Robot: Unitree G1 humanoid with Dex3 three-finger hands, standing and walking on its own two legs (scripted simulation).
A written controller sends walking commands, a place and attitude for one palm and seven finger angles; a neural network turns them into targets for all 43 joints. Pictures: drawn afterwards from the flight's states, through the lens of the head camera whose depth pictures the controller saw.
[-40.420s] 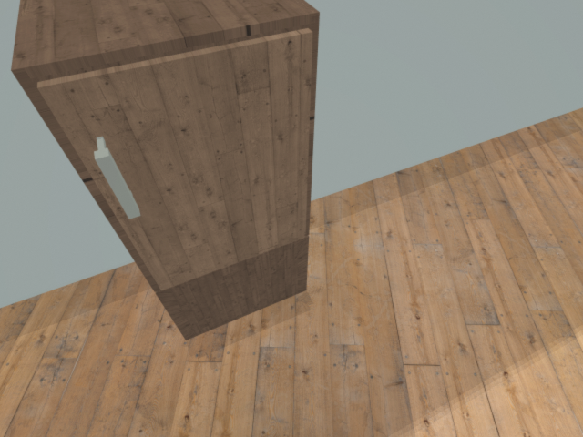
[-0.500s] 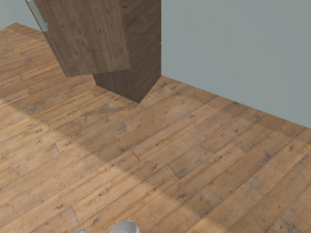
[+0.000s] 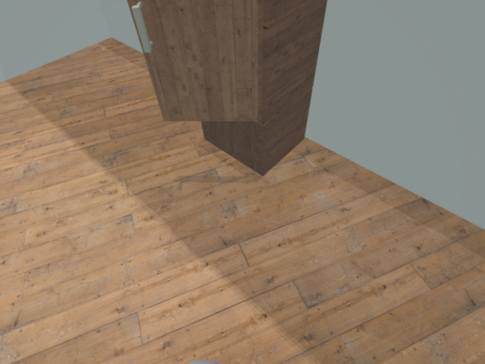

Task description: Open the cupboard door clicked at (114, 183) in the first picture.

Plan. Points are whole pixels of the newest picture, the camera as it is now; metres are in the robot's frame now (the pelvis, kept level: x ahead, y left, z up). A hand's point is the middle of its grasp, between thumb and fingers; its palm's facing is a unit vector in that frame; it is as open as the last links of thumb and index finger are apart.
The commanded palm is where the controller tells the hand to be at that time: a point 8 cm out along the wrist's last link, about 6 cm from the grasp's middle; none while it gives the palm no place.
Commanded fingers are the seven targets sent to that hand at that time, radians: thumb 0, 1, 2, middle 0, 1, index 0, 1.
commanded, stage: take the last steps up to it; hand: left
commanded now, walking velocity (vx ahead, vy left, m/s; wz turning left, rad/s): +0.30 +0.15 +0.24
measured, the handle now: (143, 27) +1.09 +0.42 +0.05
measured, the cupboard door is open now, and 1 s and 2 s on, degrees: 39 39 39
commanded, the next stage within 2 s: come to a stop and stand still in 1.28 s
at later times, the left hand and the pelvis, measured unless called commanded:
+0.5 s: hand out of the picture +0.10 +0.27 -0.17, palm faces +0.15 -0.97 -0.19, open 7.4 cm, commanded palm none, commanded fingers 0.00 0.90 0.90 -0.20 -0.30 -0.20 -0.30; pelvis +0.13 +0.09 +0.01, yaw +4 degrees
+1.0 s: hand (128, 259) +0.34 +0.30 -0.15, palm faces +0.14 -0.97 -0.22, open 7.1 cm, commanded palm none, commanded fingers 0.00 0.90 0.90 -0.20 -0.30 -0.20 -0.30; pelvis +0.32 +0.11 +0.02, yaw +5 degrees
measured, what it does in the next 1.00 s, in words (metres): walks ahead: left foot, then right foot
